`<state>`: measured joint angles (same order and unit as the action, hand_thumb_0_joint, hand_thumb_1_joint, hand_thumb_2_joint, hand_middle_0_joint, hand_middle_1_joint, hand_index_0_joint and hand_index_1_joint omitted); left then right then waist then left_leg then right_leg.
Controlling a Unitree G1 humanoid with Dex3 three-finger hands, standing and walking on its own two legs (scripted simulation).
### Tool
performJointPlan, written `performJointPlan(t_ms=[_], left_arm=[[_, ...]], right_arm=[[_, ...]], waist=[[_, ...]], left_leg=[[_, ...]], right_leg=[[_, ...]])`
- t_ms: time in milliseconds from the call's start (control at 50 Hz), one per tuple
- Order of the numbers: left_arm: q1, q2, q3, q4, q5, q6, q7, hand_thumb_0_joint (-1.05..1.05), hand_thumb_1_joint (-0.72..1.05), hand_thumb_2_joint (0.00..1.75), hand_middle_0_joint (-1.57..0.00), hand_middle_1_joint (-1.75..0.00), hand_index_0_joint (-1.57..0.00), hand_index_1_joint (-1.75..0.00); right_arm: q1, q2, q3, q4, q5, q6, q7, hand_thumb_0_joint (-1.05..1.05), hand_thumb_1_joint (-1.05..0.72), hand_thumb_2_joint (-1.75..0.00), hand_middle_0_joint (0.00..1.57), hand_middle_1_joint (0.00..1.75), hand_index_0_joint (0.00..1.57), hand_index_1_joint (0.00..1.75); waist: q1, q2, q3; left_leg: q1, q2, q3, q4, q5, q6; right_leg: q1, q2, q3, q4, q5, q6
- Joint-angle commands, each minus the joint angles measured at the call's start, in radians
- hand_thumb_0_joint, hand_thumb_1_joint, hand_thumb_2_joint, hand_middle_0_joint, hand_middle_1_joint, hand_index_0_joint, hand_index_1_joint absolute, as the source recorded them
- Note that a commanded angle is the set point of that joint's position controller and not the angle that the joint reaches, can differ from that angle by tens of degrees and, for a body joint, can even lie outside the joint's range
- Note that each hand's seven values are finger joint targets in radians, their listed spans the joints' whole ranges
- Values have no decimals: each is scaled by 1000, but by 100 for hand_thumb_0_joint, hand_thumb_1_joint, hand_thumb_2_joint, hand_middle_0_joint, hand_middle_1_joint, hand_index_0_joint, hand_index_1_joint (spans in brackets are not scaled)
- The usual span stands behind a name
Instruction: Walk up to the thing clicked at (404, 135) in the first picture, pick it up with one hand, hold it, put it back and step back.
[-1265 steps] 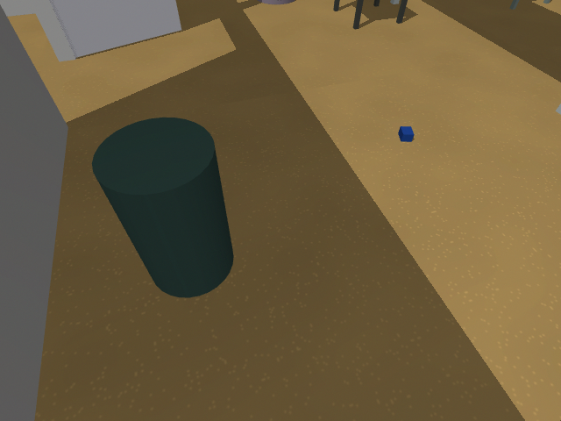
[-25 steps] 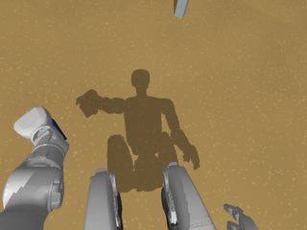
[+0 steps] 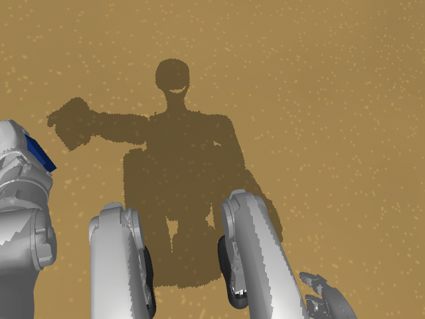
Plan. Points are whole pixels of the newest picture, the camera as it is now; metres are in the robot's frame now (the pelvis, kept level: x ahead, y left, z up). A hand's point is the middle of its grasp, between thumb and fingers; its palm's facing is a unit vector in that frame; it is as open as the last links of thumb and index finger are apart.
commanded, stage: crouch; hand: left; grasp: from above
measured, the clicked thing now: (26, 160) +0.43 +0.34 -0.18
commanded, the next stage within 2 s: lower in 0.60 s
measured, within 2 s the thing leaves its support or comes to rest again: neither
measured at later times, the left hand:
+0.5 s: hand (37, 162) +0.43 +0.33 -0.23, palm faces -0.29 -0.31 -0.91, open 10.2 cm
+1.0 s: hand (44, 166) +0.43 +0.34 -0.28, palm faces -0.29 -0.33 -0.90, open 10.2 cm
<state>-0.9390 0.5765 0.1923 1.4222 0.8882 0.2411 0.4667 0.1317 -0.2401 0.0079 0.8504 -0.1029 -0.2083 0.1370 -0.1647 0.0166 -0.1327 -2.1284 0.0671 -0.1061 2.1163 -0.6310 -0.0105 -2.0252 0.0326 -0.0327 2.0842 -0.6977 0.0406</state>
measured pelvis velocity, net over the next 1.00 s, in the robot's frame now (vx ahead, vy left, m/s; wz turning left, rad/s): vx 0.00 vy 0.00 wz -0.07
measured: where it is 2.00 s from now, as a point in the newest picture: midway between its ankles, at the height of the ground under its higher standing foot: (190, 289)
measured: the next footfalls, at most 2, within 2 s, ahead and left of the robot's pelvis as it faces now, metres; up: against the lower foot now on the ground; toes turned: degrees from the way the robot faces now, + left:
none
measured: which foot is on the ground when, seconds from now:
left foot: down 0.00-1.00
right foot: down 0.00-1.00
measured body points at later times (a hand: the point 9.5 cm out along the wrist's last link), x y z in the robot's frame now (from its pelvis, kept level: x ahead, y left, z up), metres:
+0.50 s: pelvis +0.00 -0.01 -0.07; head +0.24 +0.03 +0.30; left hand +0.44 +0.35 -0.17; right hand +0.05 -0.27 -0.20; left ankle +0.09 +0.13 -0.38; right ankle +0.09 -0.13 -0.38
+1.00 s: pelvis +0.00 +0.00 -0.10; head +0.26 +0.06 +0.26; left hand +0.45 +0.36 -0.23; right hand +0.05 -0.27 -0.21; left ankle +0.09 +0.13 -0.38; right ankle +0.09 -0.13 -0.38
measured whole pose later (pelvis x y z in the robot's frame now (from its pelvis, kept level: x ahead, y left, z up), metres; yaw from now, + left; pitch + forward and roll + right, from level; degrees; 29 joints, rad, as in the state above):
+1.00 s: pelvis +0.00 +0.00 -0.10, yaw -4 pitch +31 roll -8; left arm -1.02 0.81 0.32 1.59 0.94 0.14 0.48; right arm 0.11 -0.29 0.10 0.81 -0.17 -0.25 0.23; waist -0.22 -0.05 0.04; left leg -2.36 0.07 -0.20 2.46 -0.67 -0.03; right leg -2.24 0.08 -0.08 2.39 -0.72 0.05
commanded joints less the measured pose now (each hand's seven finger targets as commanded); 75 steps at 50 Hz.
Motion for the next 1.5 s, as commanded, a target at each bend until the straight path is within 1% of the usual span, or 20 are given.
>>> performJointPlan(t_ms=[0, 140, 160, 220, 300, 400, 420, 460, 480, 600, 640, 820, 860, 880, 900, 960, 1040, 1180, 1260, 1480], left_arm=[[-337, 247, 0, -106, 10, -7, 29, 0, 45, 64, -97, -48, -95, -50], [-345, 339, 30, -68, 49, -44, 13, 0, 50, 64, -100, -49, -98, -50], [-352, 345, 34, -65, 55, -48, 11, 0, 51, 64, -100, -50, -99, -51], [-358, 366, 55, -60, 52, -60, 23, 0, 52, 66, -101, -50, -100, -51], [-373, 390, 84, -24, 46, -61, 37, 0, 53, 67, -101, -51, -100, -53], [-389, 421, 76, 4, 43, -79, 26, 0, 51, 68, -102, -47, -99, -50], [-389, 451, 90, -16, 45, -85, 24, 0, 50, 68, -101, -47, -98, -51], [-398, 449, 74, -20, 58, -93, 9, 0, 51, 68, -101, -48, -99, -51], [-394, 474, 79, -33, 62, -95, 2, 0, 52, 69, -102, -50, -99, -52], [-343, 455, 95, 3, 53, -100, 16, 0, 47, 69, -100, -45, -96, -50], [-329, 480, 109, -7, 52, -98, 22, 0, 44, 68, -98, -47, -94, -51], [-342, 481, 117, 61, 50, -95, 49, 0, 28, 63, -91, -39, -85, -45], [-342, 502, 123, 58, 49, -100, 57, 0, 28, 65, -93, -37, -85, -45], [-358, 491, 110, 49, 58, -102, 56, 0, 29, 65, -93, -38, -86, -45], [-344, 501, 110, 54, 56, -105, 56, 0, 29, 64, -93, -38, -86, -45], [-345, 520, 117, 30, 68, -113, 59, 0, 34, 65, -96, -40, -90, -46], [-317, 531, 151, 13, 56, -113, 97, 0, 36, 66, -97, -41, -91, -47], [-337, 540, 147, 48, 52, -103, 97, 0, 31, 66, -93, -38, -86, -45], [-312, 550, 144, 104, 43, -116, 96, 0, 33, 67, -94, -39, -88, -45], [-327, 648, 167, 192, 60, -168, 149, 0, 35, 69, -97, -36, -90, -44]], right_arm=[[208, -227, -58, -12, -7, -17, 6, 0, -90, -90, 20, 30, 20, 30], [197, -237, -45, -13, -19, -17, 25, 0, -90, -90, 20, 30, 20, 30], [204, -241, -45, -12, -22, -18, 28, 0, -90, -90, 20, 30, 20, 30], [198, -243, -40, -14, -27, -20, 36, 0, -90, -90, 20, 30, 20, 30], [205, -252, -35, -12, -36, -23, 44, 0, -90, -90, 20, 30, 20, 30], [206, -238, -21, -7, -47, -27, 54, 0, -90, -90, 20, 30, 20, 30], [199, -245, -18, -4, -46, -29, 53, 0, -90, -90, 20, 30, 20, 30], [210, -249, -12, -9, -50, -31, 57, 0, -90, -90, 20, 30, 20, 30], [206, -252, -11, -7, -49, -31, 59, 0, -90, -90, 20, 30, 20, 30], [207, -258, 0, -13, -52, -25, 67, 0, -90, -90, 20, 30, 20, 30], [203, -257, 4, -19, -49, -24, 69, 0, -90, -90, 20, 30, 20, 30], [222, -276, 24, -19, -61, -37, 88, 0, -90, -90, 20, 30, 20, 30], [211, -282, 30, -19, -62, -45, 91, 0, -91, -90, 20, 30, 20, 30], [215, -288, 32, -24, -65, -48, 93, 0, -91, -90, 20, 30, 20, 30], [205, -288, 33, -24, -64, -50, 93, 0, -91, -90, 20, 30, 20, 30], [202, -294, 37, -35, -69, -49, 100, 0, -91, -90, 20, 30, 20, 30], [188, -304, 40, -42, -71, -49, 105, 0, -91, -90, 20, 30, 20, 30], [208, -317, 58, -41, -75, -48, 116, 0, -90, -90, 20, 30, 20, 30], [208, -321, 72, -38, -78, -59, 120, 0, -90, -90, 20, 30, 20, 30], [172, -352, 128, -59, -97, -85, 124, 0, -90, -90, 20, 30, 20, 30]], waist=[[-7, 243, -660], [3, 240, -638], [-8, 235, -631], [1, 240, -627], [-13, 222, -617], [-25, 185, -601], [-15, 204, -606], [-35, 208, -598], [-24, 223, -613], [-26, 227, -577], [-8, 240, -583], [-48, 198, -507], [-39, 226, -505], [-58, 244, -505], [-45, 258, -510], [-52, 300, -515], [-37, 345, -531], [-75, 301, -488], [-81, 263, -476], [-105, 278, -432]], left_leg=[[578, -6, 52, -185, 173, 10], [474, -13, 70, -105, 158, 17], [472, -14, 71, -93, 155, 20], [436, -15, 76, -75, 129, 19], [400, -14, 77, -34, 120, 23], [310, -14, 79, 20, 99, 30], [324, -16, 77, 21, 100, 29], [329, -13, 72, 40, 106, 31], [346, -12, 69, 40, 116, 29], [303, -10, 63, 54, 102, 23], [311, -8, 65, 62, 125, 23], [232, -2, 50, 116, 137, 34], [250, 2, 45, 120, 137, 29], [281, 3, 37, 119, 143, 25], [283, 5, 36, 120, 140, 23], [317, 6, 32, 119, 141, 17], [333, 8, 28, 116, 141, 10], [302, 12, 16, 150, 172, 18], [273, 13, 10, 172, 178, 25], [253, 25, -9, 189, 141, 26]], right_leg=[[218, 27, -94, -195, 227, -80], [196, 36, -91, -129, 210, -78], [184, 35, -92, -124, 207, -76], [171, 38, -94, -101, 181, -77], [149, 40, -98, -79, 172, -72], [182, 49, -93, -64, 155, -64], [168, 47, -96, -53, 146, -67], [167, 49, -102, -39, 158, -66], [165, 51, -106, -28, 163, -69], [140, 60, -125, -3, 158, -71], [147, 63, -125, 1, 186, -69], [135, 67, -134, 25, 218, -57], [113, 68, -144, 43, 213, -61], [107, 67, -153, 51, 219, -63], [98, 70, -155, 59, 212, -65], [94, 70, -164, 74, 209, -69], [66, 72, -177, 91, 214, -72], [81, 70, -185, 99, 246, -65], [111, 75, -184, 91, 263, -58], [140, 90, -207, 90, 238, -54]])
